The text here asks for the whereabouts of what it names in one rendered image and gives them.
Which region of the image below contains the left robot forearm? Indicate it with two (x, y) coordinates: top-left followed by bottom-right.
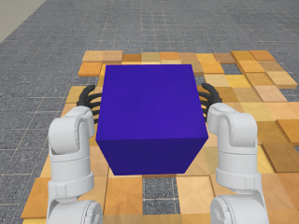
(46, 105), (95, 224)

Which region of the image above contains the robot left upper arm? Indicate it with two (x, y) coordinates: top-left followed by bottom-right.
(48, 200), (104, 224)

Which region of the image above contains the right robot forearm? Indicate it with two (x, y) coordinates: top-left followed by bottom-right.
(206, 103), (270, 224)

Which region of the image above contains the robot left hand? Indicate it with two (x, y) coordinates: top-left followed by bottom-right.
(77, 84), (102, 124)

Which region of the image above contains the robot right hand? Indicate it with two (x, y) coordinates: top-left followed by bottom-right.
(198, 82), (222, 122)

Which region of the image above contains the carton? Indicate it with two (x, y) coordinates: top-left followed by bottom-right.
(95, 64), (208, 175)

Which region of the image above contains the robot right upper arm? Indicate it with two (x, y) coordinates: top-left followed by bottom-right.
(209, 194), (269, 224)

